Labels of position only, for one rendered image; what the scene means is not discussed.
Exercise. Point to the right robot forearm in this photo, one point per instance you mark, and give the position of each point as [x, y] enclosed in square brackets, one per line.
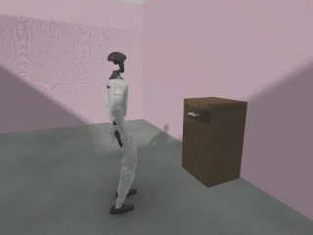
[120, 123]

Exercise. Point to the left robot upper arm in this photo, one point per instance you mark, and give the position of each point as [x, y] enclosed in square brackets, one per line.
[107, 100]

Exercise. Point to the handle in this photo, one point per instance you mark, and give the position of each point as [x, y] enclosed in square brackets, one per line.
[192, 114]

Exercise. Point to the drawer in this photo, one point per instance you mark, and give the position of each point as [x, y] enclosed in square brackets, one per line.
[204, 115]

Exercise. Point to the left robot foot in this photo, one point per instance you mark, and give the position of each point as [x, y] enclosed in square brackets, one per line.
[131, 192]

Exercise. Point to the left robot forearm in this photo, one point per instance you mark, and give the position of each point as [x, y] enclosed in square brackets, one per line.
[110, 117]

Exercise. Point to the cabinet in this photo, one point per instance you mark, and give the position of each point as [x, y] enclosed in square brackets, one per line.
[213, 153]

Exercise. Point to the robot foot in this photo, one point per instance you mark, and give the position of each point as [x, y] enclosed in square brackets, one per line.
[124, 208]
[131, 192]

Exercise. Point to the robot left hand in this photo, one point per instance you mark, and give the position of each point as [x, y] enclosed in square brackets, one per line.
[113, 139]

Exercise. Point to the right robot upper arm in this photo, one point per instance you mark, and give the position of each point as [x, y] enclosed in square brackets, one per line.
[119, 90]

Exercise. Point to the robot right hand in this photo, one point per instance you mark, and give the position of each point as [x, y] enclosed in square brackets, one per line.
[127, 149]

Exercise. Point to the right robot foot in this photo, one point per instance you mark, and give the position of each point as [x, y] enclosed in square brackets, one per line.
[124, 208]

